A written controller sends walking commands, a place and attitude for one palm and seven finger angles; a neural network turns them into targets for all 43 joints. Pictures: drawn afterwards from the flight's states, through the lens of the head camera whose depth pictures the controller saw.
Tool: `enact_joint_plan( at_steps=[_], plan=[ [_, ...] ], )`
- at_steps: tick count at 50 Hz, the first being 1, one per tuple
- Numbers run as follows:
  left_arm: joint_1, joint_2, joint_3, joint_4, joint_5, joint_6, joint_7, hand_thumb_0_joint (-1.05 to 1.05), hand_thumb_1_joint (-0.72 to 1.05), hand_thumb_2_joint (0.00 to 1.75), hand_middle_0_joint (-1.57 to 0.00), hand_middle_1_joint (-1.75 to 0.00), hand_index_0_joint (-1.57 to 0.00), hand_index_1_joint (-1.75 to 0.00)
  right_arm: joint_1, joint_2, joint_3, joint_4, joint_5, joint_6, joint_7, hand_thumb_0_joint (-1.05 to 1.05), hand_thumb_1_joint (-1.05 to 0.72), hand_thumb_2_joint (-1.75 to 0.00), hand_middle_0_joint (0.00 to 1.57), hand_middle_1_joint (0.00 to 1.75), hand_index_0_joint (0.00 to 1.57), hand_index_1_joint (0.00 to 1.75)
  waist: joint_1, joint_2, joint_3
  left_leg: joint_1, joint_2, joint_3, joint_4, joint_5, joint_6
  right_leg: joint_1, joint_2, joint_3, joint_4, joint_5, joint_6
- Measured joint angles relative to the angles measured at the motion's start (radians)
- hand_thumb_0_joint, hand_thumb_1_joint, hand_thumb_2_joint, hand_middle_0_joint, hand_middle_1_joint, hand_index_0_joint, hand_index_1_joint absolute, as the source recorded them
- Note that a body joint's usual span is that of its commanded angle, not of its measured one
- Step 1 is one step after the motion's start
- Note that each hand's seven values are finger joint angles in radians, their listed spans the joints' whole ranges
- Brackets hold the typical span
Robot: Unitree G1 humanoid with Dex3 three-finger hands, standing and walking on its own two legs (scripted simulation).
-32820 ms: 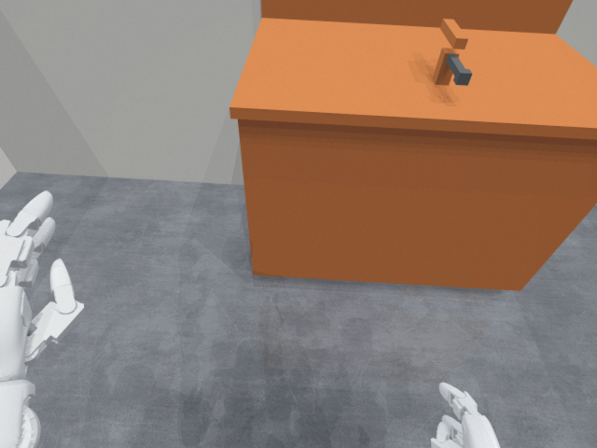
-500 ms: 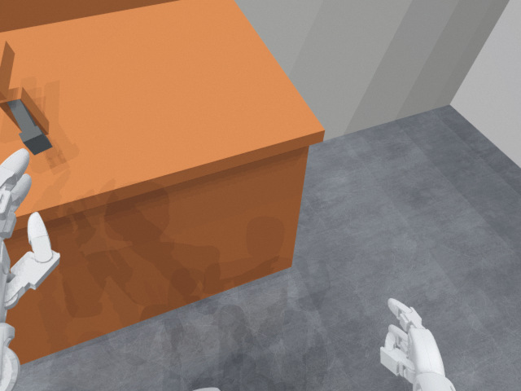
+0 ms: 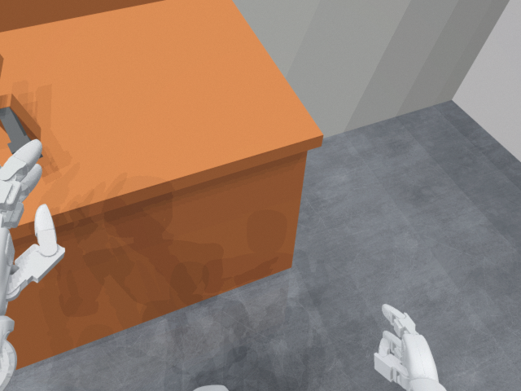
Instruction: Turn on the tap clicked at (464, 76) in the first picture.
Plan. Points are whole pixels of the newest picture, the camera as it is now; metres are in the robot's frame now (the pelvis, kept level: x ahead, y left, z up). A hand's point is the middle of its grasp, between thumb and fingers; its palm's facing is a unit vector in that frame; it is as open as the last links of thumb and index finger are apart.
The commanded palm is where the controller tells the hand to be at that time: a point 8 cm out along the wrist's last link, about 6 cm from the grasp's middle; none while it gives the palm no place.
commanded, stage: come to a stop and stand still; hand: left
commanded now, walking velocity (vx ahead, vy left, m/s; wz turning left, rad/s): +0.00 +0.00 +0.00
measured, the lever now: (25, 150) +0.41 +0.39 +0.12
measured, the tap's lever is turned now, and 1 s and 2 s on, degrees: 19 19 19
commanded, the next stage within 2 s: look again from close up in 1.10 s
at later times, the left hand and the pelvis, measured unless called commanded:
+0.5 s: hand (19, 274) +0.20 +0.25 +0.17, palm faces +0.37 -0.84 -0.40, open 7.5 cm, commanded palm +0.14 +0.29 +0.18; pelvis -0.03 +0.01 +0.01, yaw -2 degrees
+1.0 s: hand out of the picture +0.19 +0.31 +0.16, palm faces +0.36 -0.85 -0.38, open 7.4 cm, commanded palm +0.13 +0.34 +0.18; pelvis -0.04 +0.07 +0.01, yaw -3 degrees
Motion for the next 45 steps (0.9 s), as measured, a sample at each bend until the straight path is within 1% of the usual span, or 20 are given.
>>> enact_joint_plan(
  at_steps=[1, 2, 3, 5, 6, 7, 9, 11, 13, 15, 18, 22, 26, 30, 37, 45],
  plan=[
    [-0.07, 0.052, 0.019, 0.041, 0.002, -0.036, -0.02, 0.02, 0.89, 0.89, -0.21, -0.3, -0.21, -0.3, 0.024, 0.001, 0.002, -0.004, 0.001, -0.018, -0.009, 0.01, -0.9, -0.9, 0.2, 0.3, 0.2, 0.3, 0.021, -0.001, -0.006, -0.009, 0.0, -0.006, -0.004, 0.008, -0.004, -0.01, 0.001, -0.006, 0.002, 0.002, -0.006],
    [-0.131, 0.085, 0.053, 0.094, 0.004, -0.074, -0.026, 0.02, 0.89, 0.89, -0.22, -0.3, -0.21, -0.3, 0.031, 0.002, 0.004, 0.006, -0.006, -0.032, -0.004, 0.01, -0.9, -0.9, 0.2, 0.3, 0.2, 0.3, 0.028, 0.001, -0.012, -0.019, 0.002, -0.011, -0.004, 0.015, -0.009, -0.02, 0.003, -0.012, 0.007, 0.003, -0.014],
    [-0.175, 0.1, 0.092, 0.141, 0.004, -0.095, -0.025, 0.02, 0.88, 0.89, -0.22, -0.3, -0.21, -0.3, 0.031, -0.001, 0.009, 0.017, -0.015, -0.038, 0.008, 0.01, -0.9, -0.9, 0.2, 0.3, 0.2, 0.3, 0.027, 0.008, -0.018, -0.027, 0.007, -0.017, 0.0, 0.019, -0.013, -0.025, 0.008, -0.017, 0.006, 0.006, -0.02],
    [-0.204, 0.091, 0.158, 0.198, -0.005, -0.111, -0.014, 0.02, 0.89, 0.89, -0.22, -0.3, -0.21, -0.3, 0.026, -0.011, 0.011, 0.037, -0.017, -0.039, 0.038, 0.01, -0.9, -0.9, 0.2, 0.3, 0.2, 0.3, 0.012, 0.027, -0.032, -0.036, 0.019, -0.022, 0.011, 0.024, -0.016, -0.021, 0.022, -0.017, -0.013, 0.02, -0.028],
    [-0.192, 0.073, 0.175, 0.208, -0.01, -0.115, -0.008, 0.02, 0.89, 0.89, -0.21, -0.3, -0.21, -0.3, 0.027, -0.017, 0.008, 0.043, -0.011, -0.04, 0.051, 0.01, -0.9, -0.9, 0.2, 0.3, 0.2, 0.3, 0.005, 0.032, -0.038, -0.037, 0.021, -0.027, 0.018, 0.03, -0.012, -0.016, 0.025, -0.011, -0.022, 0.028, -0.028],
    [-0.168, 0.047, 0.176, 0.208, -0.013, -0.115, -0.003, 0.02, 0.89, 0.89, -0.21, -0.3, -0.21, -0.3, 0.03, -0.024, 0.003, 0.047, -0.006, -0.041, 0.061, 0.01, -0.9, -0.9, 0.2, 0.3, 0.21, 0.3, 0.001, 0.036, -0.044, -0.036, 0.02, -0.036, 0.025, 0.035, -0.005, -0.01, 0.028, -0.004, -0.031, 0.035, -0.027],
    [-0.098, -0.014, 0.138, 0.193, -0.009, -0.114, -0.003, 0.02, 0.9, 0.89, -0.2, -0.3, -0.2, -0.3, 0.041, -0.043, -0.01, 0.056, 0.001, -0.047, 0.068, 0.02, -0.9, -0.9, 0.2, 0.3, 0.21, 0.3, -0.001, 0.044, -0.058, -0.029, 0.015, -0.059, 0.037, 0.033, 0.01, 0.002, 0.036, 0.015, -0.043, 0.045, -0.025],
    [-0.037, -0.075, 0.068, 0.182, -0.002, -0.108, -0.013, 0.01, 0.9, 0.89, -0.2, -0.3, -0.2, -0.3, 0.051, -0.062, -0.024, 0.066, 0.002, -0.052, 0.062, 0.02, -0.9, -0.9, 0.2, 0.3, 0.21, 0.3, 0.0, 0.048, -0.068, -0.008, 0.013, -0.079, 0.022, 0.022, 0.015, 0.012, 0.044, 0.029, -0.05, 0.05, -0.023],
    [-0.003, -0.126, -0.002, 0.188, 0.009, -0.099, -0.024, 0.01, 0.9, 0.89, -0.2, -0.3, -0.2, -0.3, 0.057, -0.075, -0.037, 0.077, -0.003, -0.053, 0.046, 0.02, -0.9, -0.9, 0.2, 0.3, 0.2, 0.3, -0.005, 0.046, -0.073, 0.011, 0.013, -0.09, -0.005, 0.008, 0.0, 0.019, 0.048, 0.03, -0.054, 0.052, -0.02],
    [0.002, -0.154, -0.049, 0.196, 0.021, -0.081, -0.03, 0.02, 0.9, 0.89, -0.2, -0.3, -0.2, -0.3, 0.055, -0.08, -0.045, 0.087, -0.01, -0.048, 0.028, 0.02, -0.9, -0.9, 0.2, 0.3, 0.2, 0.3, -0.009, 0.034, -0.064, 0.02, 0.011, -0.096, -0.015, 0.017, -0.02, 0.03, 0.046, 0.025, -0.063, 0.059, -0.016],
    [-0.009, -0.152, -0.058, 0.183, 0.025, -0.065, -0.028, 0.02, 0.89, 0.89, -0.21, -0.3, -0.21, -0.3, 0.045, -0.076, -0.047, 0.084, -0.016, -0.04, 0.011, 0.02, -0.91, -0.9, 0.2, 0.3, 0.2, 0.3, -0.011, 0.012, -0.04, 0.032, 0.01, -0.1, -0.029, 0.036, -0.02, 0.049, 0.045, 0.021, -0.09, 0.079, -0.014],
    [-0.028, -0.112, -0.008, 0.135, 0.017, -0.071, -0.012, 0.02, 0.89, 0.89, -0.21, -0.3, -0.21, -0.3, 0.029, -0.057, -0.037, 0.063, -0.023, -0.042, 0.009, 0.02, -0.91, -0.9, 0.2, 0.3, 0.2, 0.3, -0.011, -0.005, -0.021, 0.049, 0.007, -0.096, -0.058, 0.059, -0.012, 0.073, 0.043, 0.025, -0.136, 0.115, -0.005],
    [-0.04, -0.09, 0.03, 0.106, 0.009, -0.092, -0.004, 0.02, 0.89, 0.89, -0.21, -0.3, -0.21, -0.3, 0.017, -0.037, -0.023, 0.048, -0.028, -0.043, 0.02, 0.02, -0.91, -0.9, 0.2, 0.3, 0.2, 0.3, -0.009, -0.007, -0.03, 0.06, -0.002, -0.086, -0.093, 0.083, 0.001, 0.087, 0.033, 0.035, -0.181, 0.148, 0.01],
    [-0.034, -0.097, 0.019, 0.117, 0.008, -0.093, -0.01, 0.02, 0.89, 0.89, -0.21, -0.3, -0.21, -0.3, 0.01, -0.019, -0.009, 0.04, -0.029, -0.034, 0.028, 0.02, -0.9, -0.9, 0.2, 0.3, 0.2, 0.3, -0.004, -0.003, -0.049, 0.064, -0.016, -0.074, -0.124, 0.104, 0.018, 0.09, 0.018, 0.045, -0.214, 0.173, 0.028],
    [-0.032, -0.113, -0.017, 0.14, 0.016, -0.059, -0.018, 0.02, 0.89, 0.89, -0.21, -0.3, -0.2, -0.3, 0.016, 0.005, 0.014, 0.035, -0.034, -0.018, 0.028, 0.01, -0.9, -0.9, 0.2, 0.3, 0.2, 0.3, 0.008, -0.015, -0.047, 0.064, -0.043, -0.059, -0.156, 0.131, 0.046, 0.082, -0.009, 0.057, -0.234, 0.196, 0.055],
    [-0.042, -0.102, 0.0, 0.097, 0.021, -0.067, -0.004, 0.02, 0.89, 0.89, -0.21, -0.3, -0.2, -0.3, 0.024, 0.014, 0.023, 0.047, -0.043, -0.025, 0.032, 0.02, -0.9, -0.9, 0.2, 0.3, 0.21, 0.3, 0.014, -0.034, -0.035, 0.056, -0.07, -0.047, -0.17, 0.144, 0.067, 0.058, -0.037, 0.066, -0.212, 0.193, 0.073]
  ],
)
